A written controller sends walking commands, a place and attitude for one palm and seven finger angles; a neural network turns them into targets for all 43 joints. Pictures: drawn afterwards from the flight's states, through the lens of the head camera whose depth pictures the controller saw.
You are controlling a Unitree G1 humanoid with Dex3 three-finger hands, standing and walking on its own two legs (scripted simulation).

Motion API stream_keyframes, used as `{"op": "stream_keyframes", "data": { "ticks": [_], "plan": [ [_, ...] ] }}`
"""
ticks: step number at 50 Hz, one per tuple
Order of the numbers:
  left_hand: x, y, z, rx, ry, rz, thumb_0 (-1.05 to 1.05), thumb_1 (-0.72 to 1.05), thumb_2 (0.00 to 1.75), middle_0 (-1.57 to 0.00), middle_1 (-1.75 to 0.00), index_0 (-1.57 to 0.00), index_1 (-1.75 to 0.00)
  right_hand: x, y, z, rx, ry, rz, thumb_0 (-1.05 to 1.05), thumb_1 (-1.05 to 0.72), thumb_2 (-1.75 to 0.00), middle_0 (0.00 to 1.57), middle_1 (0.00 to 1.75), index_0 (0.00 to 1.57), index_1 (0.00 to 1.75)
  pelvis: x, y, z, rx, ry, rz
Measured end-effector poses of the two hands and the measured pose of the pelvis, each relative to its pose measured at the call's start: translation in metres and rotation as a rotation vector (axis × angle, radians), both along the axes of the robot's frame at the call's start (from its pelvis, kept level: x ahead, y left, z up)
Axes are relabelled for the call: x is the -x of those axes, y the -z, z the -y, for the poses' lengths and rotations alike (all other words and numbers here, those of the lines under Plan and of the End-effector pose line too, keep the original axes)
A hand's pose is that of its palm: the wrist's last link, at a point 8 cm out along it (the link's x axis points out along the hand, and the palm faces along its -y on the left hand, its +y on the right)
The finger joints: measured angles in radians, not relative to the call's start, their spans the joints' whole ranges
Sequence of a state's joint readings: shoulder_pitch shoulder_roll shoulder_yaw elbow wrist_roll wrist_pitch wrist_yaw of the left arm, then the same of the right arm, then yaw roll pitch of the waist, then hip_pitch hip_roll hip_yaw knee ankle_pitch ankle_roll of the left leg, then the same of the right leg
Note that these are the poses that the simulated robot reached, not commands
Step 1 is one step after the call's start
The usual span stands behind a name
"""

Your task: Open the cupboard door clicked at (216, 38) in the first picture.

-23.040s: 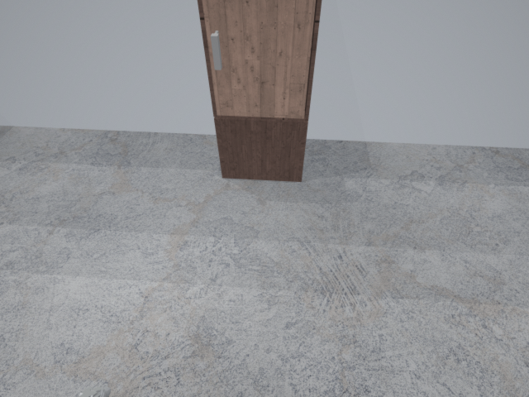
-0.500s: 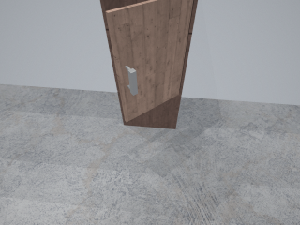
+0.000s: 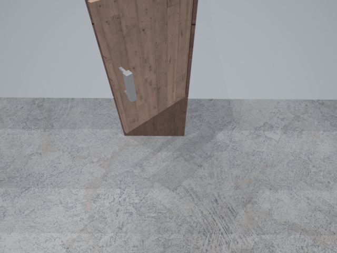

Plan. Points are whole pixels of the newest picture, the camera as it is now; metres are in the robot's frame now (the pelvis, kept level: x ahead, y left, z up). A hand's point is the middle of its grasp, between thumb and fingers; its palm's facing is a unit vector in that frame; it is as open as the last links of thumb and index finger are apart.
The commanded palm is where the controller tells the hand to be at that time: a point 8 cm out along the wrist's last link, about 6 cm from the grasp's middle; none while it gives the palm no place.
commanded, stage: walk to a spot facing it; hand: left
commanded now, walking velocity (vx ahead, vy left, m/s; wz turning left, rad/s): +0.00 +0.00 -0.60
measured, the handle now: (127, 84) +0.67 +0.21 -0.04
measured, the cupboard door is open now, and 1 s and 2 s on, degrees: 41 41 41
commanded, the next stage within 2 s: none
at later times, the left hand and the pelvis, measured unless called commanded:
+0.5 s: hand out of the picture +0.09 +0.19 -0.17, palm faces -0.19 -0.95 -0.24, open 7.4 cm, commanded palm none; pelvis +0.00 +0.00 +0.00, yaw -16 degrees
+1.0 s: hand (131, 238) +0.18 +0.12 -0.18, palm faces -0.54 -0.81 -0.23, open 7.4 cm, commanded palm none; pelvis -0.01 +0.00 -0.01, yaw -34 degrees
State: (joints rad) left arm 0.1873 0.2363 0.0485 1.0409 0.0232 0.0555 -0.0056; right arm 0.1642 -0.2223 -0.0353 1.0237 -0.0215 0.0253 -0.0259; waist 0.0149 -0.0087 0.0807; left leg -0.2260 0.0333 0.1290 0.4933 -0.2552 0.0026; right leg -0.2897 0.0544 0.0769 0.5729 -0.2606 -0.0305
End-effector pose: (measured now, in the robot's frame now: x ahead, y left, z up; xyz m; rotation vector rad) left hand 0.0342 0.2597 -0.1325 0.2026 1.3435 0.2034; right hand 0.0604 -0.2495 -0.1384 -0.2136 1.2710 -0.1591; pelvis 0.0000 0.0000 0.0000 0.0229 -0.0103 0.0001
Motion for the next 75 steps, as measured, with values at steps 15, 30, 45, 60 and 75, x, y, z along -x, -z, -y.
{"op": "stream_keyframes", "data": {
  "ticks": [15, 30, 45, 60, 75],
  "plan": [
    [-0.022, -0.005, 0.043, -0.005, 0.119, 0.005, 0.01, 0.91, 0.9, -0.21, -0.3, -0.2, -0.3, 0.026, 0.004, 0.032, -0.021, 0.171, 0.009, 0.0, -0.91, -0.9, 0.2, 0.3, 0.2, 0.3, 0.007, -0.001, 0.024, -0.015, 0.157, -0.015],
    [-0.097, 0.005, 0.021, 0.032, 0.302, 0.076, 0.01, 0.91, 0.9, -0.21, -0.3, -0.2, -0.3, 0.046, -0.02, 0.015, 0.064, 0.266, 0.121, 0.0, -0.91, -0.9, 0.2, 0.3, 0.21, 0.3, 0.008, 0.002, -0.001, 0.018, 0.326, -0.039],
    [-0.157, 0.001, 0.08, 0.012, 0.586, 0.142, 0.01, 0.91, 0.9, -0.2, -0.3, -0.2, -0.3, 0.151, -0.003, 0.033, 0.07, 0.544, 0.024, 0.0, -0.91, -0.9, 0.2, 0.3, 0.2, 0.3, 0.017, 0.011, 0.009, 0.017, 0.532, -0.008],
    [-0.193, -0.006, 0.151, 0.123, 0.797, 0.138, 0.01, 0.91, 0.9, -0.2, -0.3, -0.2, -0.3, 0.23, -0.015, -0.029, 0.024, 0.737, -0.046, 0.0, -0.91, -0.9, 0.2, 0.3, 0.21, 0.3, 0.016, -0.002, 0.015, 0.041, 0.734, -0.041],
    [-0.185, -0.004, 0.186, 0.063, 0.91, 0.008, 0.01, 0.91, 0.9, -0.21, -0.3, -0.2, -0.3, 0.201, -0.022, 0.034, 0.042, 0.906, 0.101, 0.01, -0.91, -0.9, 0.2, 0.3, 0.2, 0.3, -0.013, -0.006, 0.064, 0.002, 0.924, -0.026]
  ]
}}
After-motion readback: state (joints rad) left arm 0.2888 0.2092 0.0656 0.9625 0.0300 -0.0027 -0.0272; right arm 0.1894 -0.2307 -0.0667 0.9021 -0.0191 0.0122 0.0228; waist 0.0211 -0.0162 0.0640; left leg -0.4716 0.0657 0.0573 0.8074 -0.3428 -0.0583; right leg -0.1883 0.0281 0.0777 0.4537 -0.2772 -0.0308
